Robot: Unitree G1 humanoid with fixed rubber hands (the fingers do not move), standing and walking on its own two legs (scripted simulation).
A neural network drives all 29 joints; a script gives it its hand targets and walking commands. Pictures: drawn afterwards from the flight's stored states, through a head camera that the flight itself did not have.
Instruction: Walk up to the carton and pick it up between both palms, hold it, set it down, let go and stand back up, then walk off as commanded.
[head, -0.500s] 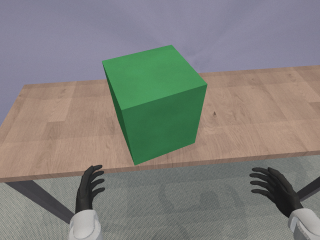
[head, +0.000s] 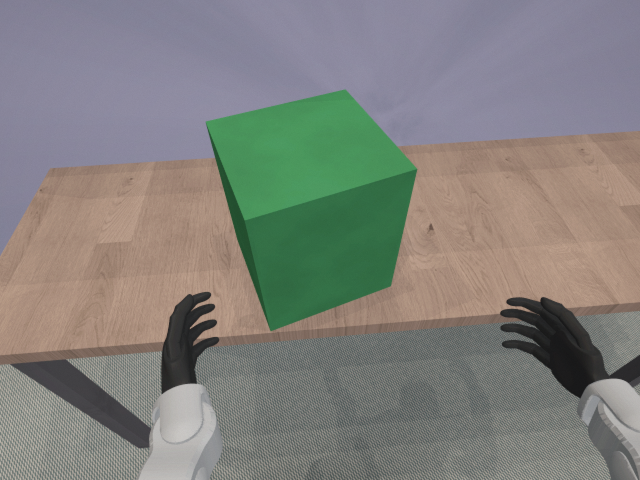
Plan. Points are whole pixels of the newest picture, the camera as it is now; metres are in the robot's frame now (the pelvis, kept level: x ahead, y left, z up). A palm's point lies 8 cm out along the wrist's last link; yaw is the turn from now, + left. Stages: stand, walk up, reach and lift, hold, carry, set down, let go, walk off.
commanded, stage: reach and lift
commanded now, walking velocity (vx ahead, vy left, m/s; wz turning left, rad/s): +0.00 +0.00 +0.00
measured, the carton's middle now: (307, 212) +0.47 +0.04 +0.05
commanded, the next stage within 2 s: none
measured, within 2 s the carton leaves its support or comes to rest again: neither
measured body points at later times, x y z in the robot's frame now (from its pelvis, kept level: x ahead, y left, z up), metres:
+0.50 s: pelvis +0.00 +0.00 +0.00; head +0.04 +0.00 +0.45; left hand +0.29 +0.17 +0.09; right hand +0.35 -0.24 +0.07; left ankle +0.01 +0.14 -0.74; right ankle +0.04 -0.12 -0.74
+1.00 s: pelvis +0.00 +0.00 +0.00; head +0.07 +0.00 +0.45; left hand +0.34 +0.18 +0.11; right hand +0.43 -0.20 +0.10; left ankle +0.01 +0.14 -0.74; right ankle +0.04 -0.12 -0.74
